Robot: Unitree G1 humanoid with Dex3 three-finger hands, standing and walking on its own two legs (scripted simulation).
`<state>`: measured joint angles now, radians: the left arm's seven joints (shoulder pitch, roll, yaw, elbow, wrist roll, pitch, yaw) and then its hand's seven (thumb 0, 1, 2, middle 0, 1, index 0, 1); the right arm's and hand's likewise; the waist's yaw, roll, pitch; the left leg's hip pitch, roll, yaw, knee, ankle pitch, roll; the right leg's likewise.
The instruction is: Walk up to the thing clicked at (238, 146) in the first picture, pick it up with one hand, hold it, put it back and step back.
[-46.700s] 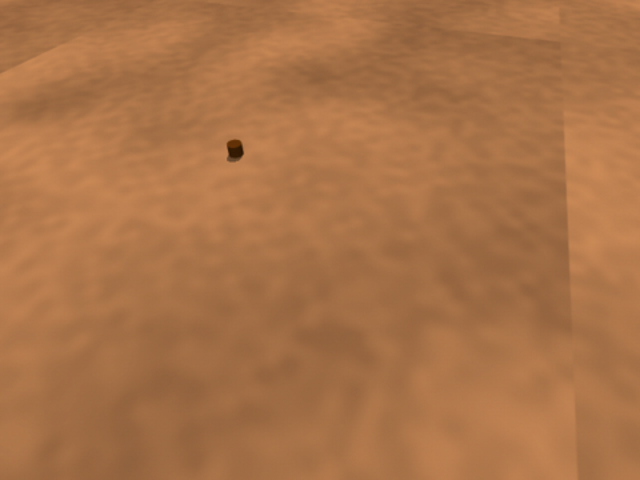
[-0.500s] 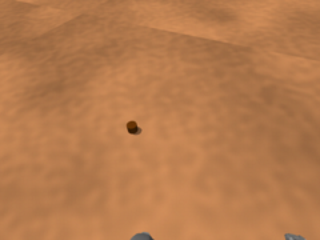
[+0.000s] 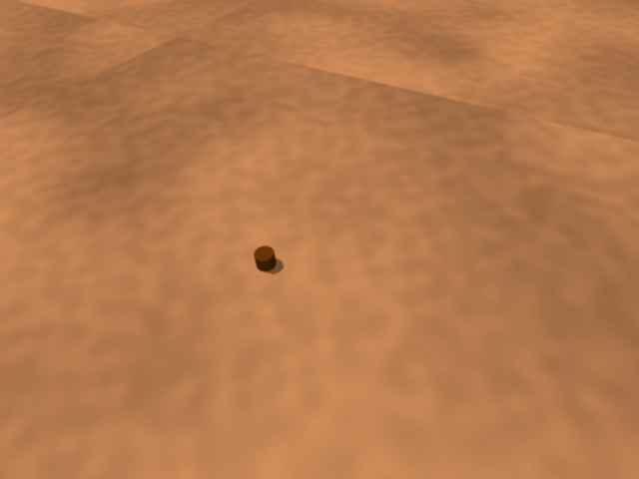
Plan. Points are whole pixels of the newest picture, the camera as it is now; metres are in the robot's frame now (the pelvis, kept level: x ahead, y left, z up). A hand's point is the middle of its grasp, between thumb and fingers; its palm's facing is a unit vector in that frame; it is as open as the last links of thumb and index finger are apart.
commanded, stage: step back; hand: left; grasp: from above
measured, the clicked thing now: (265, 258) +1.08 +0.28 -0.73
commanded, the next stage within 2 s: stand in 0.52 s
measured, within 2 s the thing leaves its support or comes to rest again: neither
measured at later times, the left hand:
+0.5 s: hand out of the picture +0.12 +0.30 -0.15, palm faces +0.04 -0.93 -0.38, open 7.4 cm
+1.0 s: hand out of the picture +0.12 +0.27 -0.13, palm faces -0.02 -0.94 -0.34, open 7.4 cm
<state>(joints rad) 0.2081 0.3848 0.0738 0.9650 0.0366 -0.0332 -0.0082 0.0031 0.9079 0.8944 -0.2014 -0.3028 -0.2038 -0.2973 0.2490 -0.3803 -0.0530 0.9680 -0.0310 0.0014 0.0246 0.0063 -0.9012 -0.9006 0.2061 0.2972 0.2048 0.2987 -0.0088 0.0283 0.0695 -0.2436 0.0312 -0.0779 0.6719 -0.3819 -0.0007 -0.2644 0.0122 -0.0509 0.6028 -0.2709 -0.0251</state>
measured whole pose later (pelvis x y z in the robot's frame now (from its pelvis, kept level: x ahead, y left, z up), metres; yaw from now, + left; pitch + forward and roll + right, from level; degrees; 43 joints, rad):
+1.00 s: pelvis +0.04 +0.02 +0.02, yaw +1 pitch -3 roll +0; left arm 0.10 0.35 -0.01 1.13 0.01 -0.02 0.00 0.00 0.91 0.89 -0.20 -0.30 -0.20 -0.30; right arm 0.08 -0.35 -0.01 1.14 -0.01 -0.01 0.02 0.01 -0.91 -0.90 0.20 0.30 0.20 0.30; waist -0.01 0.00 0.06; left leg -0.15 0.03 0.01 0.34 -0.14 -0.02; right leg -0.08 -0.02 -0.01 0.34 -0.21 0.02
